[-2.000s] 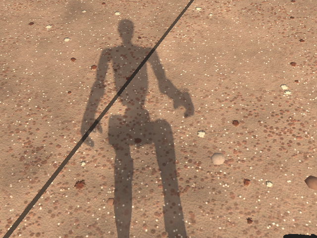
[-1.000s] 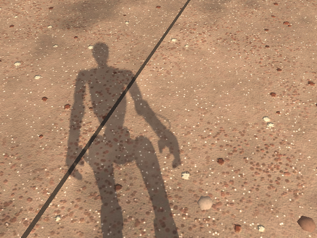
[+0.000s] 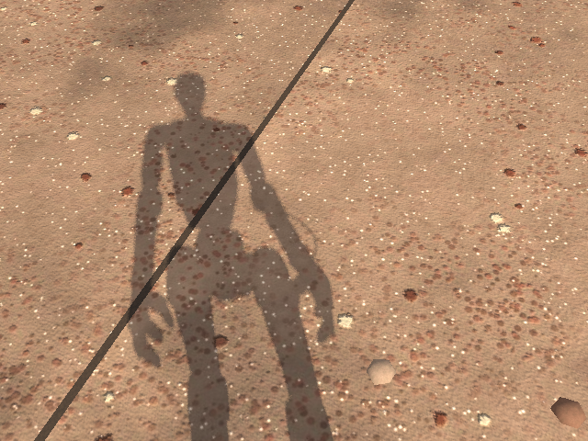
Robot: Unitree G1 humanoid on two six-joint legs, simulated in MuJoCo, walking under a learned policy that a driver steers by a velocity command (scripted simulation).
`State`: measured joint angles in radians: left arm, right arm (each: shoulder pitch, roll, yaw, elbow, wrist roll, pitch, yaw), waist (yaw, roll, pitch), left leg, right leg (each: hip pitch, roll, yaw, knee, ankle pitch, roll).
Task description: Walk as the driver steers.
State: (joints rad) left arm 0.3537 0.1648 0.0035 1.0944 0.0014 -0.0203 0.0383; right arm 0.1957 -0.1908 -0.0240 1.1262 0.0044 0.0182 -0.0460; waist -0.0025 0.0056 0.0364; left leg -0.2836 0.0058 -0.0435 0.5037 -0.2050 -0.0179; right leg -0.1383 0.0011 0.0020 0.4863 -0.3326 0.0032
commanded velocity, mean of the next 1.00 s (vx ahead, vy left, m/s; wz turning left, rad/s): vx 0.31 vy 0.00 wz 0.00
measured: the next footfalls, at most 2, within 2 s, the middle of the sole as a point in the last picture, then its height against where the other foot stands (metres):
right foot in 0.86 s outside the picture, level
left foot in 1.36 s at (272, 347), level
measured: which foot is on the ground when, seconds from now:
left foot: down 0.00-0.88, up 0.90-1.00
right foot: down 0.00-0.40, up 0.42-0.84, down 0.86-1.00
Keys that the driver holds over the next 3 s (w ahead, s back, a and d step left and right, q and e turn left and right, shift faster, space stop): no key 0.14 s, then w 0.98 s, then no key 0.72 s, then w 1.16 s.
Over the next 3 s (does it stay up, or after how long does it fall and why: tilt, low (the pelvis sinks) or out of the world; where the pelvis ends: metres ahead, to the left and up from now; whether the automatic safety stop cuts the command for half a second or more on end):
stays up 1.16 -0.07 0.01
